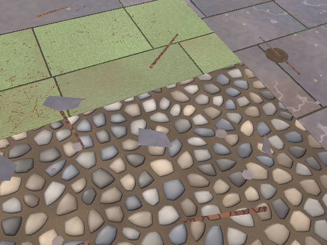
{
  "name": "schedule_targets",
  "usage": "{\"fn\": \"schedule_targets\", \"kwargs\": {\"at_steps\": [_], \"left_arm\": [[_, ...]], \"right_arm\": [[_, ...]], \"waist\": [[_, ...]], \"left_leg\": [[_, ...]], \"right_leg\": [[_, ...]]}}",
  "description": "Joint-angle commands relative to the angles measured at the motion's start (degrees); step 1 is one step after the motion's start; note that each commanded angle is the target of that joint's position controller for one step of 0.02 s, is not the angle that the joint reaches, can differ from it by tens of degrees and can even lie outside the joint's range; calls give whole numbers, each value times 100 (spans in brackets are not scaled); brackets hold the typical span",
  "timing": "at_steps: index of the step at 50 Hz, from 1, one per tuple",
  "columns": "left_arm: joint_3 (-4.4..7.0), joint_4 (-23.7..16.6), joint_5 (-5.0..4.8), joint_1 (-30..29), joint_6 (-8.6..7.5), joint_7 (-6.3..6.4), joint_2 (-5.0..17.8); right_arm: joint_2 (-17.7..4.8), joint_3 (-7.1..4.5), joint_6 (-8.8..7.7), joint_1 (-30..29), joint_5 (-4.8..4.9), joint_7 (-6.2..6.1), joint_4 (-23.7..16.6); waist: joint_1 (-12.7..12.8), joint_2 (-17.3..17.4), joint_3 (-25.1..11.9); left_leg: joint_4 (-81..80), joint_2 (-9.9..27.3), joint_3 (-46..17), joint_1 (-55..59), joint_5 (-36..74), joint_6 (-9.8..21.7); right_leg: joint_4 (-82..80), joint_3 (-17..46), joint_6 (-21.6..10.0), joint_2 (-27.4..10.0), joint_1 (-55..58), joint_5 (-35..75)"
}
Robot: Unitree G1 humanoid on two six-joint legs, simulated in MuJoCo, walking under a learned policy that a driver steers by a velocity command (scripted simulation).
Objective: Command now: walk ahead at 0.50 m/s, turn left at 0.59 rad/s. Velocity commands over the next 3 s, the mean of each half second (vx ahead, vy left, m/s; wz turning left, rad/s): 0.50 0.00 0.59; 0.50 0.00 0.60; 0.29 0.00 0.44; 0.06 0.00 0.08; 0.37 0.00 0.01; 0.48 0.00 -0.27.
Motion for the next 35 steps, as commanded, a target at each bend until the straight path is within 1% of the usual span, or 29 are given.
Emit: {"fn": "schedule_targets", "kwargs": {"at_steps": [1, 4, 7, 9, 10, 11, 12, 13, 14, 15, 16, 17, 18, 19, 20, 21, 22, 24, 26, 28, 30, 33, 35], "left_arm": [[88, -350, 26, -157, -3, 15, 331], [35, -482, -33, -773, -58, -59, 229], [39, -613, -98, -1188, -136, -154, 296], [77, -643, -107, -1222, -185, -205, 397], [103, -634, -115, -1152, -207, -217, 450], [136, -606, -126, -991, -227, -213, 506], [182, -517, -126, -636, -250, -191, 559], [268, -393, -79, -66, -274, -148, 708], [352, -322, 9, 799, -281, -93, 1002], [453, -118, 63, 1345, -202, -106, 1400], [352, -158, -98, 1281, -167, -142, 906], [256, -215, -109, 1046, -128, -112, 555], [206, -237, -56, 758, -82, -98, 465], [168, -184, -36, 591, -59, -89, 359], [133, -149, 1, 516, -68, -76, 289], [134, -106, -8, 484, -89, -75, 271], [143, -52, -38, 493, -114, -79, 279], [195, 66, -65, 538, -151, -77, 435], [238, 160, -53, 584, -143, -67, 570], [249, 219, -59, 563, -109, -55, 639], [257, 295, -79, 645, -67, -32, 719], [290, 445, -145, 910, 12, -16, 869], [325, 515, -212, 985, 80, -16, 980]], "right_arm": [[-976, -268, -113, -155, 36, -127, -361], [-1007, -277, -69, 83, 78, -181, -226], [-1031, -287, -28, 353, 114, -204, -78], [-989, -280, 17, 425, 122, -225, -27], [-997, -288, 37, 405, 118, -235, -19], [-1008, -300, 58, 360, 112, -241, -21], [-956, -289, 80, 275, 111, -238, -43], [-782, -228, 77, 204, 93, -222, -96], [-467, -107, 55, 176, 5, -195, -215], [-166, -8, 11, 971, 168, -202, -345], [-735, -90, -4, 976, 212, -220, -223], [-1059, -188, 22, 361, 180, -214, -259], [-1031, -200, 49, 35, 119, -220, -321], [-950, -213, 47, -175, 63, -198, -394], [-837, -218, 67, -158, 88, -159, -412], [-710, -202, 97, -107, 131, -136, -415], [-584, -180, 129, -116, 143, -122, -432], [-463, -145, 166, -317, 110, -111, -547], [-425, -123, 162, -508, 93, -85, -615], [-399, -102, 126, -719, 102, -21, -640], [-333, -65, 81, -1107, 99, 56, -722], [-292, -34, 67, -1612, 115, 163, -909], [-366, -61, 79, -1764, 117, 219, -1027]], "waist": [[123, 495, -337], [-115, 632, -214], [-258, 657, -131], [-231, 707, -156], [-175, 789, -172], [-79, 899, -202], [119, 967, -306], [410, 897, -681], [781, 364, -1482], [479, -1521, -2214], [552, -1212, -1882], [704, -625, -1120], [617, -234, -684], [524, -187, -353], [393, -329, -259], [338, -459, -223], [317, -477, -203], [309, -362, -117], [339, -261, -115], [397, -208, -96], [543, -165, 1], [700, -129, 164], [662, -162, 221]], "left_leg": [[-917, 1287, -1282, 104, 1114, 909], [-844, 1148, -1257, 47, 597, 703], [-607, 1275, -1588, 266, 380, 667], [-292, 1361, -1896, 582, 369, 617], [-145, 1402, -2043, 686, 457, 578], [19, 1421, -2161, 739, 617, 526], [263, 1336, -2187, 706, 835, 446], [889, 1053, -2005, 523, 1146, 274], [2419, 716, -1556, -193, 498, 57], [4239, -103, -783, -2263, -2264, -367], [5057, 378, -845, -3039, -2383, -454], [5262, 585, -752, -3216, -1832, -507], [5183, 775, -542, -3052, -1413, -551], [4937, 926, -507, -2944, -1139, -574], [4766, 1076, -474, -2689, -967, -562], [4633, 1140, -382, -2536, -882, -564], [4536, 1175, -300, -2523, -844, -577], [4199, 1247, -256, -2703, -607, -629], [3752, 1290, -239, -2860, -158, -675], [3125, 1276, -123, -2768, 451, -657], [2469, 1217, 87, -2576, 954, -608], [1830, 1135, 348, -2453, 1030, -490], [1567, 1045, 489, -2378, 664, -340]], "right_leg": [[-926, -20, 149, 122, -36, 994], [-2057, -25, 149, 372, 283, 1736], [-2606, 37, 70, 519, 477, 1801], [-2899, 116, -21, 591, 615, 1517], [-2973, 125, -81, 616, 764, 1267], [-3020, 101, -161, 633, 1002, 990], [-3206, -5, -274, 667, 1495, 923], [-3347, 11, -466, 533, 2460, 999], [-3185, 846, -841, -384, 3989, 787], [-3608, 3402, -1771, -1667, 5866, -362], [-3939, 4071, -1734, -1833, 5699, -1614], [-4053, 3190, -1473, -1573, 4996, -1569], [-4147, 2430, -1311, -1326, 4294, -892], [-4283, 1903, -1266, -1108, 3752, -268], [-4427, 1450, -1188, -932, 3396, 106], [-4572, 1128, -1179, -826, 3195, 298], [-4676, 880, -1226, -803, 3100, 509], [-4846, 511, -1331, -872, 3050, 938], [-4902, 153, -1372, -914, 3196, 1371], [-4911, -303, -1283, -816, 3285, 1660], [-4905, -689, -1182, -748, 3324, 1767], [-4861, -989, -1090, -864, 3632, 1826], [-4670, -1134, -1009, -991, 3954, 2314]]}}
Next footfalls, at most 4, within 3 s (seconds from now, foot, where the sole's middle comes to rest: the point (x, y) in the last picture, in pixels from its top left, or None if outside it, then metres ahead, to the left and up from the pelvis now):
0.28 right None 0.34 -0.13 -0.78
0.80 left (103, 231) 0.52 0.21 -0.78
1.26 right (104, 158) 0.86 0.24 -0.78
1.60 left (66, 199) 0.65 0.38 -0.78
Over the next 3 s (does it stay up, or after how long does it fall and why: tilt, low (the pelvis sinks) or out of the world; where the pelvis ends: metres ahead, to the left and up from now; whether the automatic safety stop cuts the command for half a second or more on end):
stays up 1.01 0.64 -0.01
